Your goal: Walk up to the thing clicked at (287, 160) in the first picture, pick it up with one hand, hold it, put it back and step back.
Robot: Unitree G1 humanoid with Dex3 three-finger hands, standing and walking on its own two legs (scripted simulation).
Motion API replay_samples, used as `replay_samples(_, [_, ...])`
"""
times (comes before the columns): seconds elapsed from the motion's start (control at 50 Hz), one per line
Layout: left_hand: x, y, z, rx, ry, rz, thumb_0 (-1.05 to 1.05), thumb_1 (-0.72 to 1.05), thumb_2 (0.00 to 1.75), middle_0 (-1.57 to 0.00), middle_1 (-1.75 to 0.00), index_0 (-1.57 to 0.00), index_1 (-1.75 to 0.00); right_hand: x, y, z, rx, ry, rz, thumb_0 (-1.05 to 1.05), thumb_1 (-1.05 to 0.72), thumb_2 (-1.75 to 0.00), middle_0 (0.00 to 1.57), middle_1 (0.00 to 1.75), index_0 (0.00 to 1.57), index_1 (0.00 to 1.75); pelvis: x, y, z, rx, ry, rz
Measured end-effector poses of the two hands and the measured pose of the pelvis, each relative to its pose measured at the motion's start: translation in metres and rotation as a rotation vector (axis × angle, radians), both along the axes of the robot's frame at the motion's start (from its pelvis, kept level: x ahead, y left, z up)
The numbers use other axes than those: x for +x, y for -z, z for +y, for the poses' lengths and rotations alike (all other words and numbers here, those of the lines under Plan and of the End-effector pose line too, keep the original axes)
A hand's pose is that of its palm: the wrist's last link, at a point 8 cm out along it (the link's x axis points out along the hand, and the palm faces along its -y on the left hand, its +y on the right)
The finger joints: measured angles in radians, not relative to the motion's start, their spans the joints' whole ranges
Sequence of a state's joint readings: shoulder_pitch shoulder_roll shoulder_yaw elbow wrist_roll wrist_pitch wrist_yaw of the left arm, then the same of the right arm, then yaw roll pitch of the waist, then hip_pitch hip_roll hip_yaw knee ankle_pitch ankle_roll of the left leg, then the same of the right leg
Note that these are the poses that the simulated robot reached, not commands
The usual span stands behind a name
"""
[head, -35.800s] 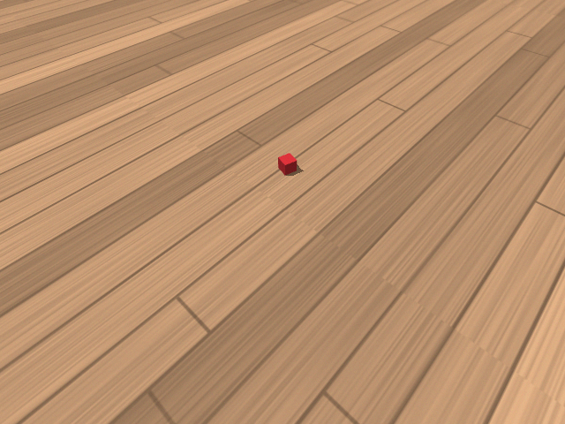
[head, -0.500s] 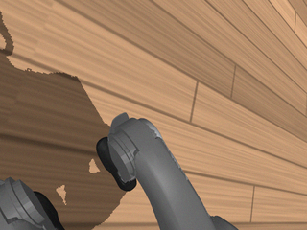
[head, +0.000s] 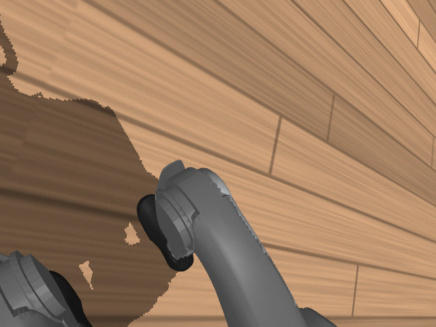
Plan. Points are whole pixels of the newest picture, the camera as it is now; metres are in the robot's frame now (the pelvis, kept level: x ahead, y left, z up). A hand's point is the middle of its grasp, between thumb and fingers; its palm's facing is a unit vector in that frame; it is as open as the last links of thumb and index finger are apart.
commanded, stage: open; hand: left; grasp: from above
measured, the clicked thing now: out of the picture +0.49 +0.32 -0.30
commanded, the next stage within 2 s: withdraw in 0.02 s
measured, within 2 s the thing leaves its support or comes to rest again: neither
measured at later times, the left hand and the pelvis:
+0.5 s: hand out of the picture +0.51 +0.33 -0.17, palm faces -0.29 -0.21 -0.93, open 14.2 cm; pelvis +0.01 +0.00 +0.00, yaw +2 degrees
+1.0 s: hand out of the picture +0.47 +0.34 -0.13, palm faces -0.47 -0.08 -0.88, open 13.8 cm; pelvis -0.01 -0.01 +0.01, yaw +7 degrees
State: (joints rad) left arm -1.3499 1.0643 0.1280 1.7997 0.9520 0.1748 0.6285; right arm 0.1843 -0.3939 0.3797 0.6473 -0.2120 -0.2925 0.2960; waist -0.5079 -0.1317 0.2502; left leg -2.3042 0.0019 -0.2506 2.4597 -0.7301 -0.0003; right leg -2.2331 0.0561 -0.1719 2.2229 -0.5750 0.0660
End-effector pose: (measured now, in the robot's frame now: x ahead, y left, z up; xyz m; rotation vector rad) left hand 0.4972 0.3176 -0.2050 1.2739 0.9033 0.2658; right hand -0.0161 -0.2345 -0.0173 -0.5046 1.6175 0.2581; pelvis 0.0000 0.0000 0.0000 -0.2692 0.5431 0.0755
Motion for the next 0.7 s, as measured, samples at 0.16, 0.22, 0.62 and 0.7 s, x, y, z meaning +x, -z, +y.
replay_samples(0.16, [0.0, 0.0, 0.001, 0.003, -0.011, 0.0, 0.0, -0.56, 1.08, -0.12, -0.99, -0.09, -1.02, -0.001, 0.0, 0.0, 0.002, 0.004, 0.003, 0.01, -0.91, -0.9, 0.2, 0.3, 0.2, 0.3, 0.0, 0.0, 0.0, 0.001, -0.001, 0.002])
replay_samples(0.22, [0.001, -0.001, 0.0, 0.001, -0.006, -0.003, 0.0, -0.55, 1.07, -0.11, -1.0, -0.09, -1.02, -0.001, 0.001, 0.0, 0.004, 0.007, 0.003, 0.01, -0.92, -0.9, 0.2, 0.3, 0.2, 0.3, 0.0, 0.0, -0.001, 0.003, -0.001, 0.001])
replay_samples(0.62, [-0.007, -0.135, 0.022, 0.037, 0.352, 0.029, 0.01, -0.55, 1.04, -0.09, -0.99, -0.07, -1.01, 0.065, 0.037, -0.029, -0.017, 0.092, -0.195, 0.0, -0.92, -0.91, 0.2, 0.3, 0.2, 0.3, 0.0, -0.014, -0.002, 0.055, -0.045, 0.033])
replay_samples(0.7, [-0.022, -0.154, 0.023, 0.006, 0.443, 0.076, 0.01, -0.55, 1.04, -0.09, -0.99, -0.07, -1.01, 0.089, 0.036, -0.036, -0.056, 0.057, -0.256, 0.0, -0.92, -0.91, 0.2, 0.3, 0.2, 0.3, -0.008, -0.022, -0.004, 0.075, -0.06, 0.017])
